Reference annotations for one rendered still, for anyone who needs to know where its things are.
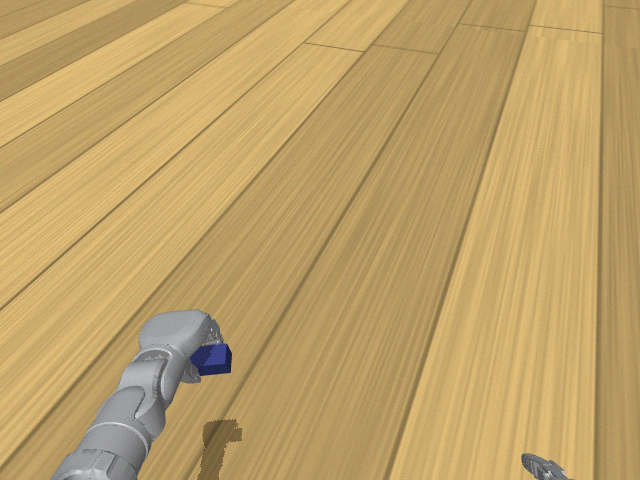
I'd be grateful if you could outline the right robot hand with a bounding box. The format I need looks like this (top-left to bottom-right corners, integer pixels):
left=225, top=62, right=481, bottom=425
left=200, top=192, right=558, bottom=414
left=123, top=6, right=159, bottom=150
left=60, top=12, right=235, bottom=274
left=521, top=453, right=574, bottom=480

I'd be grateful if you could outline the left robot arm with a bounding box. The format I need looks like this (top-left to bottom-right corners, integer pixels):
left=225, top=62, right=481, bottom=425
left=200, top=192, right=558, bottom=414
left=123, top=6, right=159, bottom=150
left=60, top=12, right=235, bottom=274
left=50, top=344, right=185, bottom=480

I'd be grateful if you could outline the small box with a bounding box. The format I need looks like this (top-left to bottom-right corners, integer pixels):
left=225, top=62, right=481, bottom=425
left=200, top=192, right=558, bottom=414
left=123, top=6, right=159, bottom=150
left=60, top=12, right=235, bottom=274
left=190, top=343, right=232, bottom=376

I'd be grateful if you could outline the left robot hand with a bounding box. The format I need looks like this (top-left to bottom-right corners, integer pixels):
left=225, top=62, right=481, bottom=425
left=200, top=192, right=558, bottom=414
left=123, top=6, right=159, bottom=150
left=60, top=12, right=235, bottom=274
left=138, top=309, right=224, bottom=384

